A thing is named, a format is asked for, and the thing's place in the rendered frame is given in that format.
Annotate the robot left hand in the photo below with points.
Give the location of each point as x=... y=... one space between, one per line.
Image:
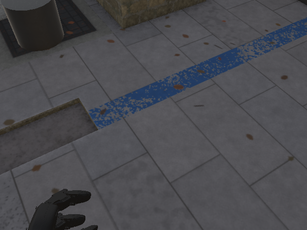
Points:
x=47 y=216

